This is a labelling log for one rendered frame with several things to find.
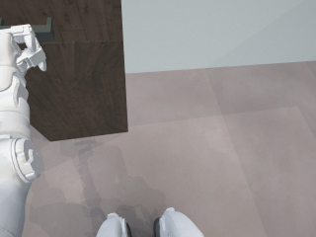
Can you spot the drawer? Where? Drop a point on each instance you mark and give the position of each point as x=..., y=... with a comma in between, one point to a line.
x=73, y=20

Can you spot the handle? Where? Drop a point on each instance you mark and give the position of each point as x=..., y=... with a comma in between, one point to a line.
x=42, y=32

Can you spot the robot left forearm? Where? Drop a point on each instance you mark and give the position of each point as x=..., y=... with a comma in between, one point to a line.
x=15, y=114

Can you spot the robot left upper arm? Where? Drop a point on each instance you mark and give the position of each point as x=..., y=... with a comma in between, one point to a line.
x=19, y=166

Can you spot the left robot hand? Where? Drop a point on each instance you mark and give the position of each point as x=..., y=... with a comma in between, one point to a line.
x=10, y=53

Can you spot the cabinet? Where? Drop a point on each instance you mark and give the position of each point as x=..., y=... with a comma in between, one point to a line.
x=82, y=92

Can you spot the left robot shin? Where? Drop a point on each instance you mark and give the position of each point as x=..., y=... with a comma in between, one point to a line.
x=111, y=215

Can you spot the left robot thigh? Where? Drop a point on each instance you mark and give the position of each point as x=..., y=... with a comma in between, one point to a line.
x=113, y=227

